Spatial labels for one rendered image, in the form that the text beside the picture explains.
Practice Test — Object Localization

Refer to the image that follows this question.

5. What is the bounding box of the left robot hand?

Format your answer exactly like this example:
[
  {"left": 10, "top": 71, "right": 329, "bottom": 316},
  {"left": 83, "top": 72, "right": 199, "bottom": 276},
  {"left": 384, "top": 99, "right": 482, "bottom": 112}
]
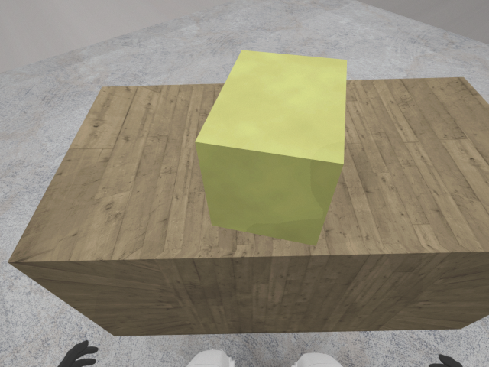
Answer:
[{"left": 57, "top": 340, "right": 98, "bottom": 367}]

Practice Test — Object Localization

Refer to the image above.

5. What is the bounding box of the robot left thigh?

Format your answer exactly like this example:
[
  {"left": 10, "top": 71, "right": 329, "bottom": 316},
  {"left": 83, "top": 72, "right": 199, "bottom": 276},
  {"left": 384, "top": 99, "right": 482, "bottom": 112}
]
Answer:
[{"left": 187, "top": 350, "right": 235, "bottom": 367}]

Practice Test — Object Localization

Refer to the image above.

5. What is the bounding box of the carton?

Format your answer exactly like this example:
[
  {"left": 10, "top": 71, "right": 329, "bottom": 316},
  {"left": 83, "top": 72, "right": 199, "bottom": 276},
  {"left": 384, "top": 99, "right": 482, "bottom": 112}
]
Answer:
[{"left": 195, "top": 50, "right": 347, "bottom": 246}]

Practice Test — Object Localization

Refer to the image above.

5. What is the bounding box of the pedestal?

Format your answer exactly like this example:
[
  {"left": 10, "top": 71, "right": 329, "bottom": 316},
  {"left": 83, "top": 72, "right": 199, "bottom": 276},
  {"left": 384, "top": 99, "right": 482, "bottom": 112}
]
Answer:
[{"left": 8, "top": 77, "right": 489, "bottom": 336}]

